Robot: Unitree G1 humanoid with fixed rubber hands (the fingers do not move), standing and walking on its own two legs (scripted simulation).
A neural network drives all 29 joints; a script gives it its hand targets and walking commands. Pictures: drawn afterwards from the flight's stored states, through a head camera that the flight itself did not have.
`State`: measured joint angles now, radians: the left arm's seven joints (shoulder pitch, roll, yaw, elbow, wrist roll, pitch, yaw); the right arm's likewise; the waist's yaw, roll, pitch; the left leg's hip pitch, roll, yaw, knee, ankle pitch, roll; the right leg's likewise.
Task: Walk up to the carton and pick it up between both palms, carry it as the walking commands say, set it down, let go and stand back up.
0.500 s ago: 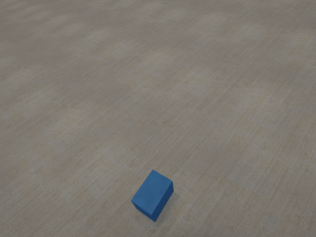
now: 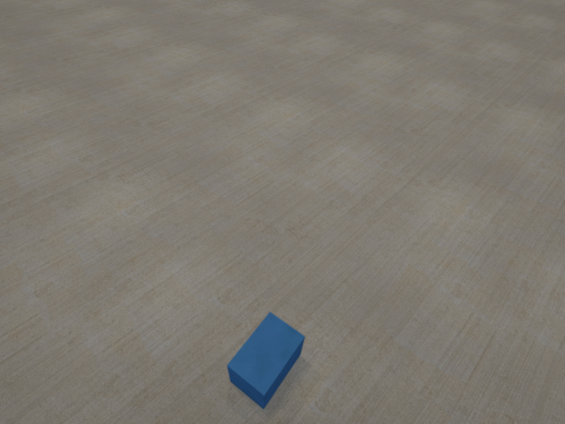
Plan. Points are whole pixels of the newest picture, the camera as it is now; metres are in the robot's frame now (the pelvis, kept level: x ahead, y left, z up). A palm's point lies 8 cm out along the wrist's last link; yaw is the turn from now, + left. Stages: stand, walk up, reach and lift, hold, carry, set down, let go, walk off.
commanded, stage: walk up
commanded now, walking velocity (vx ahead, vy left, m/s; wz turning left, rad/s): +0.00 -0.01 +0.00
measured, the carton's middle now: (266, 359) +0.46 +0.03 -0.70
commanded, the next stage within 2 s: none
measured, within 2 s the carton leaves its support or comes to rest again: neither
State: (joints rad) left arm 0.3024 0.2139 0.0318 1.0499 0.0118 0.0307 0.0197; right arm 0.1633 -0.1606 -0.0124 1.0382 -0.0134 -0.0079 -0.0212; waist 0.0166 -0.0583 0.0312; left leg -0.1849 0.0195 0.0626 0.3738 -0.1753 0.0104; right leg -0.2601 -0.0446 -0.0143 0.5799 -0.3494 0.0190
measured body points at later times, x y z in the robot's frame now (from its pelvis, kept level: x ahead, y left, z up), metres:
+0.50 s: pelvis +0.01 -0.01 +0.00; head +0.01 -0.01 +0.45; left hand +0.01 +0.21 -0.16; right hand +0.01 -0.23 -0.16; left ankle +0.02 +0.11 -0.75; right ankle +0.01 -0.12 -0.75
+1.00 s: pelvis +0.00 +0.03 -0.01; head +0.02 +0.08 +0.43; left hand +0.01 +0.31 -0.17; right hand +0.12 -0.19 -0.14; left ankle +0.00 +0.12 -0.75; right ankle +0.02 -0.13 -0.68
